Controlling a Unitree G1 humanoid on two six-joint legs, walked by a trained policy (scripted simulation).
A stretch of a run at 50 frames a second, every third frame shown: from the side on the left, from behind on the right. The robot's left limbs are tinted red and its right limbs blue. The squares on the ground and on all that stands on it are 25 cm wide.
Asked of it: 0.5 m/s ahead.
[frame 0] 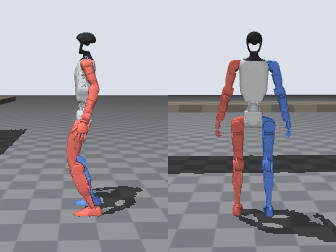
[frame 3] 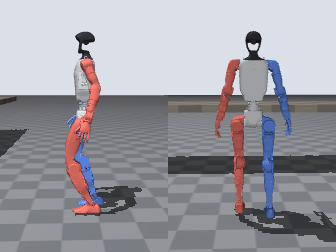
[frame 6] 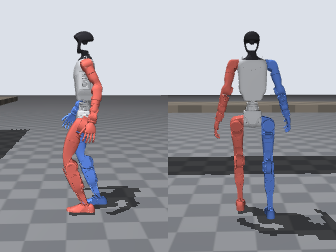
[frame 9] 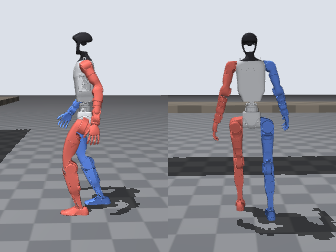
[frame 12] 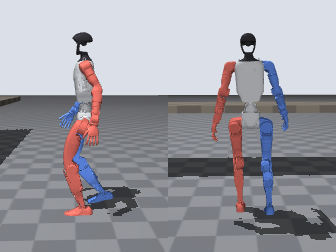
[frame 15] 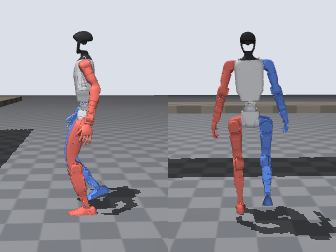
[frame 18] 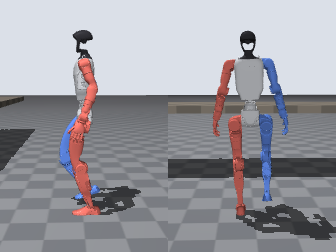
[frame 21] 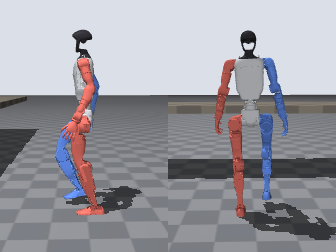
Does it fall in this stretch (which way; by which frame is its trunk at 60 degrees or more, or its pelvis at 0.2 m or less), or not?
no
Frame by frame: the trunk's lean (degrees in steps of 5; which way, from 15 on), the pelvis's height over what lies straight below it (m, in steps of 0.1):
0: 5, 0.8
3: 0, 0.8
6: 0, 0.8
9: 5, 0.8
12: 5, 0.8
15: 5, 0.8
18: 5, 0.8
21: 5, 0.8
